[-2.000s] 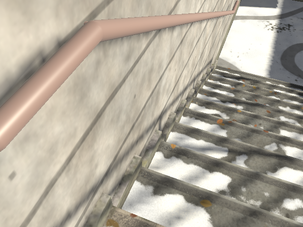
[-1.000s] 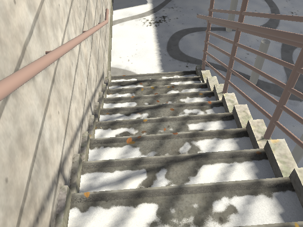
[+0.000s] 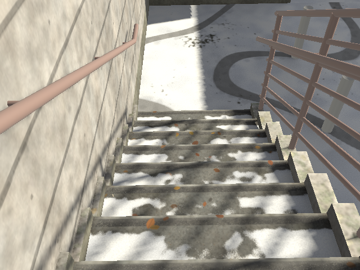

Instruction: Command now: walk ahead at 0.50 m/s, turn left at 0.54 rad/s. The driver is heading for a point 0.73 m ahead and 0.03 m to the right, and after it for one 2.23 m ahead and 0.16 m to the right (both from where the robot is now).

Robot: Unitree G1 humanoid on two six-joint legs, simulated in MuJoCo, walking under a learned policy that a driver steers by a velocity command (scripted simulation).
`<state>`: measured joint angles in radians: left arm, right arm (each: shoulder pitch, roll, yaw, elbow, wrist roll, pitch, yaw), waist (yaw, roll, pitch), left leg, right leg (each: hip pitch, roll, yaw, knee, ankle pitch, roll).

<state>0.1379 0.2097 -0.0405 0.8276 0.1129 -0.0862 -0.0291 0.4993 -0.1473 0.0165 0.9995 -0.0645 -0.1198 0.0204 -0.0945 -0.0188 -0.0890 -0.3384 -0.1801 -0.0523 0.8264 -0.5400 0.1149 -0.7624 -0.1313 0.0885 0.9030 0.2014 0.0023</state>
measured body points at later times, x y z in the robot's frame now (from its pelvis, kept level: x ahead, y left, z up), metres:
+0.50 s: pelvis +0.20 -0.04 -0.15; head +0.22 -0.04 +0.30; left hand +0.21 +0.19 -0.29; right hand +0.32 -0.25 -0.28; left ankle +0.23 +0.07 -0.86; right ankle +0.19 -0.14 -0.86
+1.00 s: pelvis +0.24 -0.04 -0.13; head +0.25 -0.04 +0.32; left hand +0.24 +0.20 -0.28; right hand +0.34 -0.27 -0.27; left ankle +0.23 +0.07 -0.86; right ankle +0.19 -0.14 -0.86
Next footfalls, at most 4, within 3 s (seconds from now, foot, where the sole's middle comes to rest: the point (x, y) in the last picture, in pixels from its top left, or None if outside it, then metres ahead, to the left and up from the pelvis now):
0.16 right None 0.23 -0.14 -0.89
0.44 left None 0.27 0.08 -0.89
2.28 right None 0.60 -0.10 -1.06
2.66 left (151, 246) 0.88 0.12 -1.22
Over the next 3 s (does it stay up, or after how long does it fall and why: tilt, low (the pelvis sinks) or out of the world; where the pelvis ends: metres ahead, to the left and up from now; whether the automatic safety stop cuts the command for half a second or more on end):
stays up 0.78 0.05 -0.46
